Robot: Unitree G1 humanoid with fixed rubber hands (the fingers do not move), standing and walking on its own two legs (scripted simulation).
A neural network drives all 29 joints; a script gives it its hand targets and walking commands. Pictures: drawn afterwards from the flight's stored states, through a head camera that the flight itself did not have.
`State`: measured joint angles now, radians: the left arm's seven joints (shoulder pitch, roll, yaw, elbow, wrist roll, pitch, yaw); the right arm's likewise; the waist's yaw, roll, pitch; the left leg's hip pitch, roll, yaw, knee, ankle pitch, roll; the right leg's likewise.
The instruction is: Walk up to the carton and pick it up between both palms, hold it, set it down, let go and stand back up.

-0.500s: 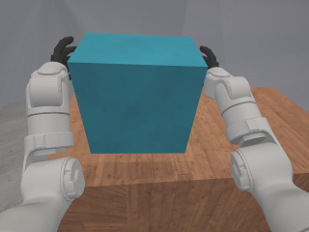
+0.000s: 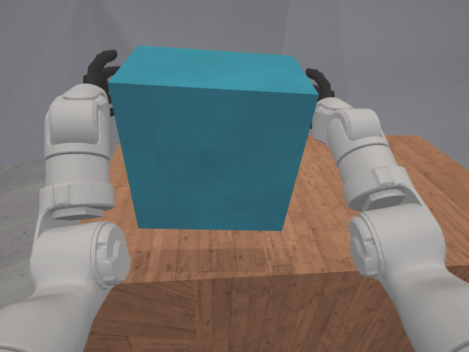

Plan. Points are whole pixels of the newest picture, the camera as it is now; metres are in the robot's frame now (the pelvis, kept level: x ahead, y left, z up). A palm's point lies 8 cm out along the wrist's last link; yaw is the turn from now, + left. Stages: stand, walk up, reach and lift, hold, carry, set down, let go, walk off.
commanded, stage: hold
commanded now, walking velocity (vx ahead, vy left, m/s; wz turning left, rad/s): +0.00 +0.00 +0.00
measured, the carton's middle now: (214, 143) +0.38 +0.02 +0.25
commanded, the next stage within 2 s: none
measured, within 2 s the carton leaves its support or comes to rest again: neither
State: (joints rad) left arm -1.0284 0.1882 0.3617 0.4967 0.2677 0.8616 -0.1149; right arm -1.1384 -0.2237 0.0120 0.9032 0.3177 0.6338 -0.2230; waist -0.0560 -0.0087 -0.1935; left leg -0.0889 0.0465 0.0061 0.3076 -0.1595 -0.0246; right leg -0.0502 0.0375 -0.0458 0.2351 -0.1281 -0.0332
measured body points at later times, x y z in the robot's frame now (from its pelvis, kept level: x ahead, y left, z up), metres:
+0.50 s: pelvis +0.01 +0.00 +0.00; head -0.10 +0.02 +0.44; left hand +0.38 +0.19 +0.32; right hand +0.38 -0.16 +0.31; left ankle +0.01 +0.13 -0.75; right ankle +0.01 -0.10 -0.75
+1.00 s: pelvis +0.00 +0.00 +0.00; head -0.10 +0.02 +0.44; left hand +0.38 +0.19 +0.32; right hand +0.39 -0.16 +0.30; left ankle +0.01 +0.13 -0.75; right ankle +0.01 -0.10 -0.75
